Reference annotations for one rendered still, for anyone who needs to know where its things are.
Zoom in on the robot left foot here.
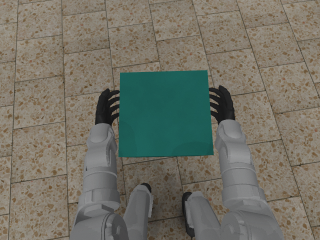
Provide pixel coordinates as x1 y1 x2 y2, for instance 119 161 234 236
141 183 151 193

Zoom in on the carton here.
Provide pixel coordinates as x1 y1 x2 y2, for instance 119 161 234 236
118 70 214 158

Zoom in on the left robot upper arm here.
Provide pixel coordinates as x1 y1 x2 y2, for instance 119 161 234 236
69 212 129 240

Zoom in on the right robot upper arm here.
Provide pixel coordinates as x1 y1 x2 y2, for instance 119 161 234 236
220 209 284 240

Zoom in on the robot right forearm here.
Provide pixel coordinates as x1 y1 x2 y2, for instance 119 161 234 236
214 119 278 224

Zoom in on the robot right shin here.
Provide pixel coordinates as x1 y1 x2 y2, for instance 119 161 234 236
188 191 210 228

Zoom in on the left robot hand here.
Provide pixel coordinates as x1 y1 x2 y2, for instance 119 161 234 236
95 88 120 127

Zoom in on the right robot hand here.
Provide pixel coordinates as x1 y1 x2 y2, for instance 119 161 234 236
209 85 236 125

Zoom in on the robot left forearm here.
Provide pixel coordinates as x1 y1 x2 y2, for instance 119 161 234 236
69 123 120 240

